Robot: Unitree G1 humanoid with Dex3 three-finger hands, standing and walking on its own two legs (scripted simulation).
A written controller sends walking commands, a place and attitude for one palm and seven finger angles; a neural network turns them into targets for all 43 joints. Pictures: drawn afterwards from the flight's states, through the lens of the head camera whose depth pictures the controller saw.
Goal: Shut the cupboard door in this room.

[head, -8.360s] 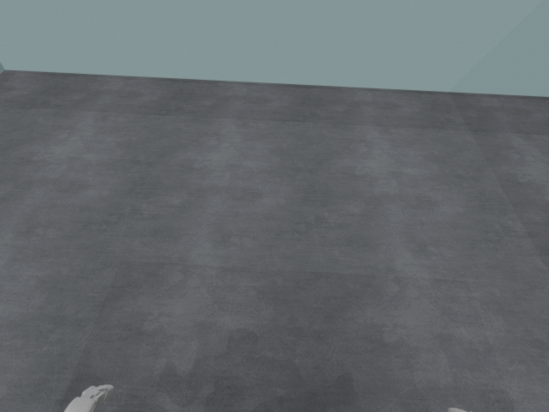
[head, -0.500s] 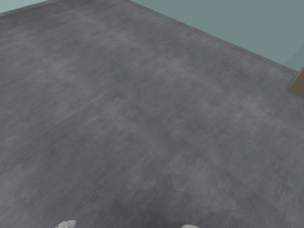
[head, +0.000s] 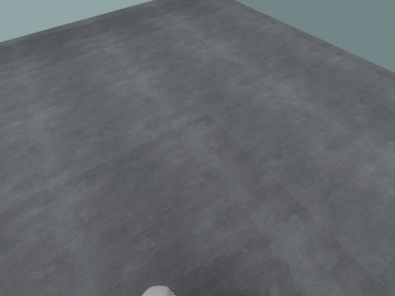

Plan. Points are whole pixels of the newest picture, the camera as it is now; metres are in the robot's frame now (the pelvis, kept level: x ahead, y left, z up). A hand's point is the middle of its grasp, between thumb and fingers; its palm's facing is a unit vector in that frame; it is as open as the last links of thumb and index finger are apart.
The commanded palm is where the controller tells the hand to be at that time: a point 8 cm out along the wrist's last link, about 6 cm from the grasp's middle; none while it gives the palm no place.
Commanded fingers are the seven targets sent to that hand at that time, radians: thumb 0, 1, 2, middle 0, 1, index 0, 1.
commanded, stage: turn or walk to find it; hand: left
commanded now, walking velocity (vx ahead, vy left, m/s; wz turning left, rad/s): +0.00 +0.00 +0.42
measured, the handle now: out of the picture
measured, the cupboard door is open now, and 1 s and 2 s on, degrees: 78 78 78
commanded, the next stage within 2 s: none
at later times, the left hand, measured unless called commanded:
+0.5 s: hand out of the picture -0.01 +0.27 -0.17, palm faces +0.23 -0.94 -0.24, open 7.4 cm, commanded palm none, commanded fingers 0.00 0.90 0.90 -0.20 -0.30 -0.20 -0.30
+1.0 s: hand out of the picture -0.07 +0.18 -0.15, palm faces +0.43 -0.86 -0.27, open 7.4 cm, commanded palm none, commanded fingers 0.00 0.90 0.90 -0.20 -0.30 -0.20 -0.30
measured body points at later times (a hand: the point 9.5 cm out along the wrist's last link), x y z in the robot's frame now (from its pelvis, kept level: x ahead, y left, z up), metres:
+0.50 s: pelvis -0.03 +0.05 +0.00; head -0.01 +0.07 +0.45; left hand -0.02 +0.32 -0.15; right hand +0.10 -0.17 -0.14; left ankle -0.04 +0.15 -0.74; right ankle -0.02 -0.10 -0.68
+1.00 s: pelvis -0.05 -0.02 +0.00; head -0.02 -0.04 +0.45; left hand -0.09 +0.23 -0.13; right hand +0.07 -0.25 -0.17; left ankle -0.16 +0.13 -0.65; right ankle -0.02 -0.09 -0.74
